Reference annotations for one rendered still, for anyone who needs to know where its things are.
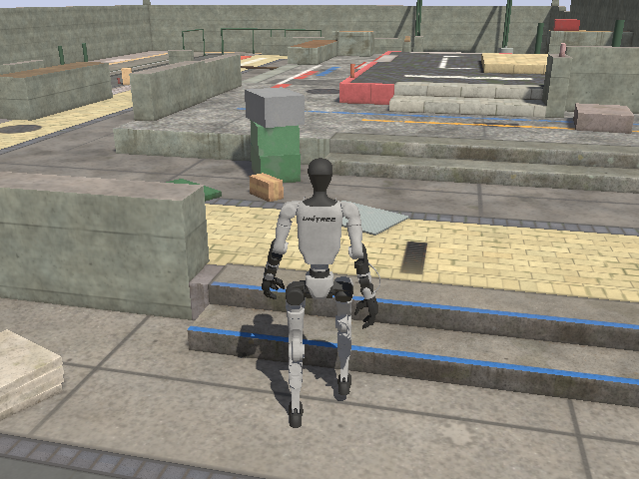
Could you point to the robot right hand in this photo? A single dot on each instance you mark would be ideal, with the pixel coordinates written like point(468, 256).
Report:
point(372, 309)

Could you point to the robot right shin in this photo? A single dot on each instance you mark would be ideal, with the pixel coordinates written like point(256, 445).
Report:
point(344, 349)

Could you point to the robot left upper arm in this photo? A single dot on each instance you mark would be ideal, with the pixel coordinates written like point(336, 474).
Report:
point(288, 211)

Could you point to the robot torso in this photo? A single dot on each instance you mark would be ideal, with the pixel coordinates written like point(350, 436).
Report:
point(319, 233)

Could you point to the right robot forearm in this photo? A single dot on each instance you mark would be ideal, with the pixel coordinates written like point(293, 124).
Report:
point(363, 275)

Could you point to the left robot forearm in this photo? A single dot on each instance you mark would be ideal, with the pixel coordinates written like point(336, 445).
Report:
point(272, 263)

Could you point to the robot left hand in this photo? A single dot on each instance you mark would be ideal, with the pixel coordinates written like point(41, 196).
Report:
point(267, 284)

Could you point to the robot right upper arm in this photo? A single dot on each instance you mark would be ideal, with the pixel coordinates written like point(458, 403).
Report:
point(350, 211)

